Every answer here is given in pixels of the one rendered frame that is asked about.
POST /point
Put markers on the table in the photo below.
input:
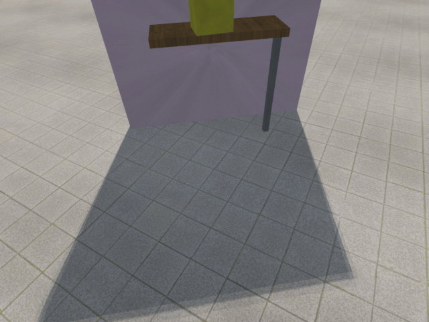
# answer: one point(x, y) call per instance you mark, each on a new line
point(245, 28)

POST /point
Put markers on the carton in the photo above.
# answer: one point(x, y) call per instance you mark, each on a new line
point(211, 16)

